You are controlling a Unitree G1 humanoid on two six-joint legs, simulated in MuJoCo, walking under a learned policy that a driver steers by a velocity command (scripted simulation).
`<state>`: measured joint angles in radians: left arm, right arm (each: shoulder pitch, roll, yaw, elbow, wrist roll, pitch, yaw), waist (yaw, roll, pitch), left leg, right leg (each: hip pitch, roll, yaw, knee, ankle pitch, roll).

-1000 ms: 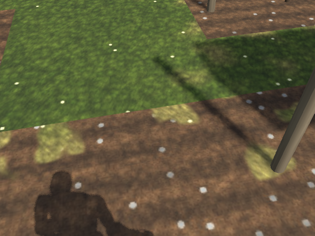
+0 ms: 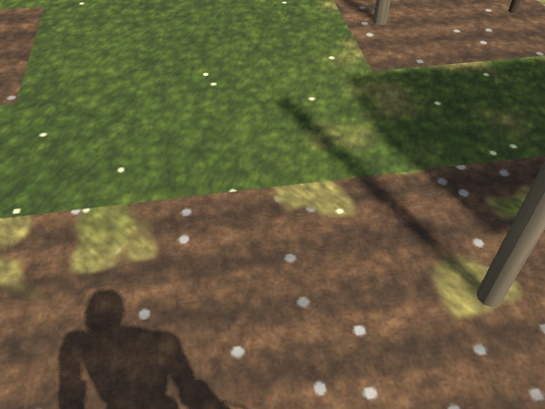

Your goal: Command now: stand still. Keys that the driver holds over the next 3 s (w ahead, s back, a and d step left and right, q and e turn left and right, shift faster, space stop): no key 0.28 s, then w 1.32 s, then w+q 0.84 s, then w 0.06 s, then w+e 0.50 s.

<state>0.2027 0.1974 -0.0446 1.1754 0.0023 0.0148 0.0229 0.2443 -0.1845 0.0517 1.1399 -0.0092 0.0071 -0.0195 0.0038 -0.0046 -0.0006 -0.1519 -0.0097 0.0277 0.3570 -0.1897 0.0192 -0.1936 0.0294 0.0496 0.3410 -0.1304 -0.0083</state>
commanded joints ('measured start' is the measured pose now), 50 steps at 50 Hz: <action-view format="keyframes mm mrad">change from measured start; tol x16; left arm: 1 25 87 10 -14 1 -5 3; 22 53 38 19 -63 35 -18 -14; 29 396 154 76 6 18 -48 -13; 50 318 75 82 -100 28 -178 27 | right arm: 1 36 -88 -13 -15 0 -5 -2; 22 134 -157 -78 -17 -4 23 -4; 50 -321 -92 -128 -313 -30 -62 105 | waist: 1 0 9 37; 25 24 106 133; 29 132 -262 153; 50 76 -34 130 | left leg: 1 -37 94 -108 -90 -40 19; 14 -42 90 -117 -98 -51 27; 21 -78 223 -342 -249 -611 144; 27 -300 151 -224 -70 -513 134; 30 -610 -4 -24 495 -285 61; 39 -523 55 -9 665 109 3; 45 -914 97 -80 518 163 -8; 50 -435 86 -11 230 714 44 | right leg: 1 -21 -90 88 -60 -1 -21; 15 -21 -82 74 -52 -51 -13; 19 -154 13 -23 120 -322 -39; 22 -191 -24 -76 293 -230 -42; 26 -3 -15 -97 132 -246 -79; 30 200 -358 548 -269 -672 -213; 41 220 -255 143 -188 90 -232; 45 490 -264 146 -93 190 -211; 50 45 -163 44 30 -71 -164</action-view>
